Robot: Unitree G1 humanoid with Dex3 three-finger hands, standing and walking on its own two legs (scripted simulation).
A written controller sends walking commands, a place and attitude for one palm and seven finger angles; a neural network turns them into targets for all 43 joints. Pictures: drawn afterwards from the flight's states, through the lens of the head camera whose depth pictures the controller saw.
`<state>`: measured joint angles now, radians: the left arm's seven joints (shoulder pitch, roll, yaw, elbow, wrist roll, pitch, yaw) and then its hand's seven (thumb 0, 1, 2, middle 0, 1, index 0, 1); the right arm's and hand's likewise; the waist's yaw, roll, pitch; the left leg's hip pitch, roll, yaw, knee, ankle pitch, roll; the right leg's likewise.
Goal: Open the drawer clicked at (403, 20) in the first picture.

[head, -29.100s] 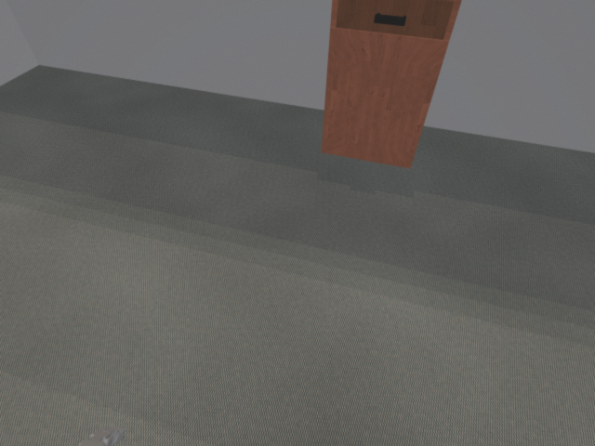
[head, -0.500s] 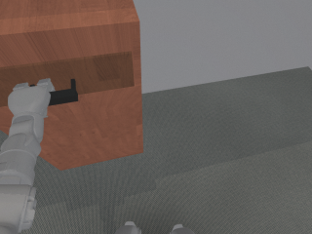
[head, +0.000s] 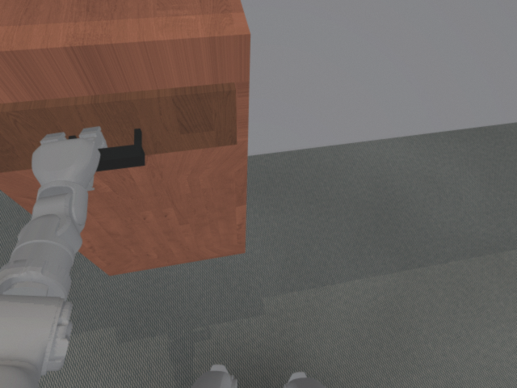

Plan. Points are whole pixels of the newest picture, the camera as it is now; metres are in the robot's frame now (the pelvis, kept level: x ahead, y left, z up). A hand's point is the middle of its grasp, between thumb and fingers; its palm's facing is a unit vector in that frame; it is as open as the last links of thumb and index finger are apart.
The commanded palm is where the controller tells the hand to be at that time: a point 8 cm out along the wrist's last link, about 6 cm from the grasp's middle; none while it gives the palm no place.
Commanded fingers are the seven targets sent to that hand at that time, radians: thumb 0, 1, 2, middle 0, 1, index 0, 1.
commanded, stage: pull the drawer open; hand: left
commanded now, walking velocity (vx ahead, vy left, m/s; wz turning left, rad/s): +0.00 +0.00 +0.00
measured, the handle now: (105, 148) +0.49 +0.27 +0.03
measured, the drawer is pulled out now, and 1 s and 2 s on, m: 0.01 0.04 0.10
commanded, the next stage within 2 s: none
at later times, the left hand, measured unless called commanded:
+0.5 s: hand (83, 184) +0.43 +0.30 +0.01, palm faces -0.07 -0.03 -1.00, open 5.7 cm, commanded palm +0.39 +0.28 +0.06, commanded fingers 0.00 0.90 0.90 -0.40 -1.35 -0.40 -1.35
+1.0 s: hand (81, 193) +0.41 +0.30 +0.01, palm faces -0.06 -0.02 -1.00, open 5.7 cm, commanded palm +0.39 +0.29 +0.06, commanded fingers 0.00 0.90 0.90 -0.40 -1.35 -0.40 -1.35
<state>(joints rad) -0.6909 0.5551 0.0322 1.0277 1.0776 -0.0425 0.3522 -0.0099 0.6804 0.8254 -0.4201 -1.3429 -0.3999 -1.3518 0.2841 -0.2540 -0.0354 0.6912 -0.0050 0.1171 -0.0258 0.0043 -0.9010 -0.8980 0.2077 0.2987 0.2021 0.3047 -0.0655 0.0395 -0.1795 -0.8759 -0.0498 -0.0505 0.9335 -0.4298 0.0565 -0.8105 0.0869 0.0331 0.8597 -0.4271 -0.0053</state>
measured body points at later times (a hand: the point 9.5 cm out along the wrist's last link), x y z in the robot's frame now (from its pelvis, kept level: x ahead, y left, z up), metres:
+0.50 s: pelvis +0.00 +0.00 +0.00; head +0.10 +0.01 +0.44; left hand +0.43 +0.30 +0.06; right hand +0.00 -0.28 -0.12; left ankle -0.01 +0.08 -0.69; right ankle -0.02 -0.12 -0.69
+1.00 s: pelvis +0.01 +0.00 +0.01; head +0.09 +0.01 +0.45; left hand +0.41 +0.29 +0.06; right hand +0.12 -0.26 -0.12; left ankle +0.00 +0.08 -0.69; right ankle -0.02 -0.12 -0.69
